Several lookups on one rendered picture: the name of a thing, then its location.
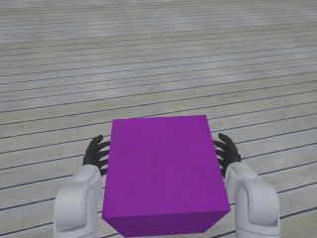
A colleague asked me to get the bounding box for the right robot hand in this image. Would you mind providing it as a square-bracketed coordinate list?
[213, 133, 242, 178]

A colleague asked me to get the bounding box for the robot right forearm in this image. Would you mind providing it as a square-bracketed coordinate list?
[224, 162, 280, 238]

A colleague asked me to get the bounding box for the left robot hand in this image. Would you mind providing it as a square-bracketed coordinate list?
[82, 135, 111, 177]

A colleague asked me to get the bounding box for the carton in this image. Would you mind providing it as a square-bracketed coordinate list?
[101, 115, 231, 238]

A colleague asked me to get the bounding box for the robot left forearm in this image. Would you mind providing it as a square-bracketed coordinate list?
[53, 165, 103, 238]

